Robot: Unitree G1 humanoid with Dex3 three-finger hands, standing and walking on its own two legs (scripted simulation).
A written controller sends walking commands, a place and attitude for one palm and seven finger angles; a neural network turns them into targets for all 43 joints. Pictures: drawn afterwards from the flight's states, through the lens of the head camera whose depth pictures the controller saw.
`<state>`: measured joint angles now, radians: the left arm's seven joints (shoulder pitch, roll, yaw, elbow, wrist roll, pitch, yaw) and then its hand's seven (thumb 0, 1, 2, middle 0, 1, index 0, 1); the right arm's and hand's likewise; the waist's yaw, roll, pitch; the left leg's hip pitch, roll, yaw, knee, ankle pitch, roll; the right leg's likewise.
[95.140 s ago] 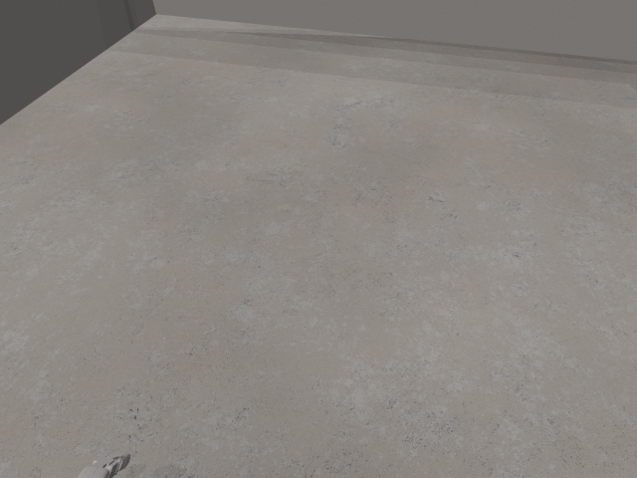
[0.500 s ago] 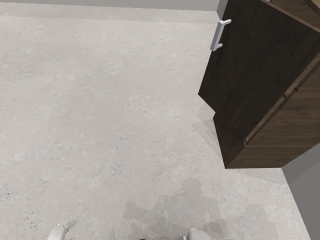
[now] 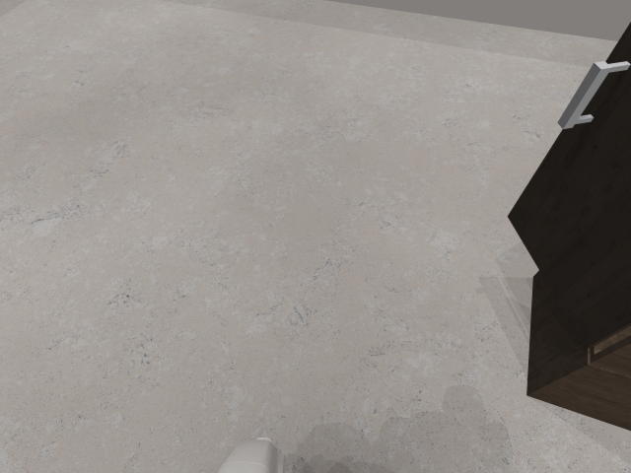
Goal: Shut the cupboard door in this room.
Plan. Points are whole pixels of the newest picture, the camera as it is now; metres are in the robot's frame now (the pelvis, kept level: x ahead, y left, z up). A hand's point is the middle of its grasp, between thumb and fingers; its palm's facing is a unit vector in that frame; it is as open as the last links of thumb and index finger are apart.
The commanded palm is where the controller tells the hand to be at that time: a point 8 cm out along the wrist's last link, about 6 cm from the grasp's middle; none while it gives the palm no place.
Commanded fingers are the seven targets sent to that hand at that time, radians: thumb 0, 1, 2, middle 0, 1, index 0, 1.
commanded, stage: walk to a spot facing it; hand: left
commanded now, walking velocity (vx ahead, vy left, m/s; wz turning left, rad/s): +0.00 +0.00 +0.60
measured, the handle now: (592, 95) +0.74 -0.46 +0.02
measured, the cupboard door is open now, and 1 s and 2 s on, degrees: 31 31 31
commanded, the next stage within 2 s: turn to face it in 1.34 s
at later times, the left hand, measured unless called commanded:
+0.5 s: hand (142, 471) +0.13 +0.26 -0.14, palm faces +0.24 -0.94 -0.26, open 7.4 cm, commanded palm none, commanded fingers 0.00 0.90 0.90 -0.20 -0.30 -0.20 -0.30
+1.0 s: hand out of the picture +0.07 +0.16 -0.17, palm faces +0.63 -0.74 -0.23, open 7.3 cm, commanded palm none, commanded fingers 0.00 0.90 0.90 -0.20 -0.30 -0.20 -0.30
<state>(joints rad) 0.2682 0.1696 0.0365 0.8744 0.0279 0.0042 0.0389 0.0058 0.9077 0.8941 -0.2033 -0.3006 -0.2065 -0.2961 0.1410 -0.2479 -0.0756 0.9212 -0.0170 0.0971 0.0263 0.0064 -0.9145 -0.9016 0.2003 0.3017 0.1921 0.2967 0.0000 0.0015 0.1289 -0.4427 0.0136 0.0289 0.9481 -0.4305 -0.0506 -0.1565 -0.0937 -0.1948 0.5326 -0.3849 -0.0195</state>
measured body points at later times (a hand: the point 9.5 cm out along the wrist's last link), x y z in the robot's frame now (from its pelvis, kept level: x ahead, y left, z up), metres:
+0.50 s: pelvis +0.06 +0.02 +0.01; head +0.09 +0.03 +0.45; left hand +0.11 +0.31 -0.12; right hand +0.15 -0.22 -0.14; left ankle +0.01 +0.12 -0.74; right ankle +0.14 -0.13 -0.69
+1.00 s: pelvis +0.23 +0.05 +0.00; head +0.27 +0.08 +0.44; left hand +0.04 +0.20 -0.15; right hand +0.47 -0.09 -0.14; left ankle +0.26 +0.19 -0.70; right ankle +0.17 -0.10 -0.74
